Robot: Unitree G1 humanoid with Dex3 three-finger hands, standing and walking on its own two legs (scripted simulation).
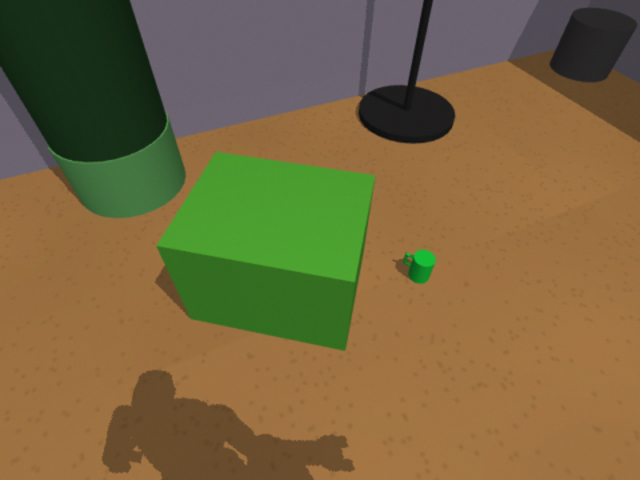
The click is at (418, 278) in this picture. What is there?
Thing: mug
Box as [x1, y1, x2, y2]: [403, 250, 435, 283]
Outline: 427,250 418,250 415,252 413,256 406,253 403,262 410,267 408,273 409,277 413,281 418,283 425,282 428,279 435,260 433,254
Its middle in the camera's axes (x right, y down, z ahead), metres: +0.37 +0.09 +1.51
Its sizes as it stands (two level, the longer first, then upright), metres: 0.114 0.080 0.108
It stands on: the floor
